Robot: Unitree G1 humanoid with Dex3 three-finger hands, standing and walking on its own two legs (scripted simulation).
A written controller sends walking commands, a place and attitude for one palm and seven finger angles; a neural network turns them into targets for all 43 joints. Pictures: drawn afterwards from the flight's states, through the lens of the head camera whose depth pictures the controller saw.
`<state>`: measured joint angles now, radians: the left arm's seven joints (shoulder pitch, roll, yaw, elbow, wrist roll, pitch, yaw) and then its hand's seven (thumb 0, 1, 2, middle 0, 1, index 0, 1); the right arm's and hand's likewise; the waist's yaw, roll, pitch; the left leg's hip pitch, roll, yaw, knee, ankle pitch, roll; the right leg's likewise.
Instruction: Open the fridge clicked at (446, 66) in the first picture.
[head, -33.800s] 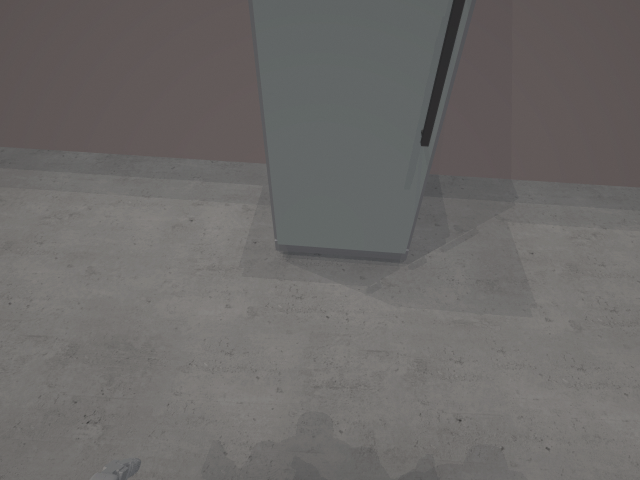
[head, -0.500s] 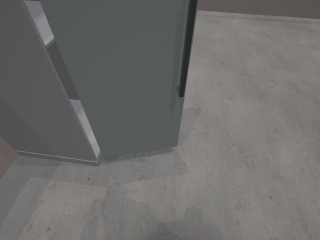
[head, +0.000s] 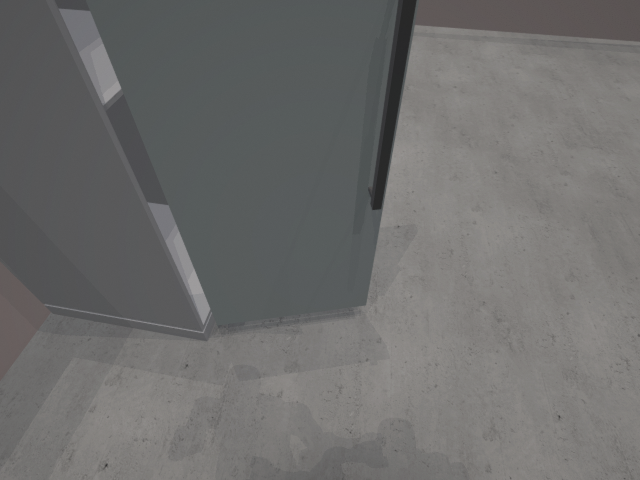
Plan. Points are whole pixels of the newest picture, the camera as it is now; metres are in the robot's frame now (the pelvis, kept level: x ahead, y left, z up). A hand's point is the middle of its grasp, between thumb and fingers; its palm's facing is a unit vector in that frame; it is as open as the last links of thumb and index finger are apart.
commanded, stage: look to check the result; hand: right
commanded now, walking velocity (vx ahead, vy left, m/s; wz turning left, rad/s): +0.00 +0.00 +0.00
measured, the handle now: (386, 112) +0.74 -0.07 +0.08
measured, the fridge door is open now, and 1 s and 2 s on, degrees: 71 71 71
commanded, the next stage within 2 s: stand and wait in 0.52 s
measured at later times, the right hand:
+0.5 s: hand out of the picture +0.08 -0.23 -0.16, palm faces -0.02 +0.95 -0.32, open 7.4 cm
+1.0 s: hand out of the picture +0.09 -0.21 -0.16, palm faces -0.03 +0.95 -0.30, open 7.4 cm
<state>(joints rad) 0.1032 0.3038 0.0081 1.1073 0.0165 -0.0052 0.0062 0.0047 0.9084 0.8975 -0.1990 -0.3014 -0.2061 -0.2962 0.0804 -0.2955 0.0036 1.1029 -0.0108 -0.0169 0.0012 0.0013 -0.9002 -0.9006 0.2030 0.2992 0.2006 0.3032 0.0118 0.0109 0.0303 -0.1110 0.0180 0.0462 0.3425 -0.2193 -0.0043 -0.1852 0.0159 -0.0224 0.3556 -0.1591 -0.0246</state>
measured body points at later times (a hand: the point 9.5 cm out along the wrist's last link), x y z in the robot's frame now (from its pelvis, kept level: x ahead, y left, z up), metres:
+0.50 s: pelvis +0.02 +0.01 +0.00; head +0.03 +0.02 +0.45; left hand +0.09 +0.30 -0.14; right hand +0.08 -0.28 -0.14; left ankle -0.02 +0.12 -0.75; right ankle +0.02 -0.10 -0.75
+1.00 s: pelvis +0.02 +0.02 +0.00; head +0.03 +0.03 +0.45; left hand +0.07 +0.31 -0.14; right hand +0.09 -0.26 -0.14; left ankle -0.02 +0.12 -0.75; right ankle +0.02 -0.10 -0.75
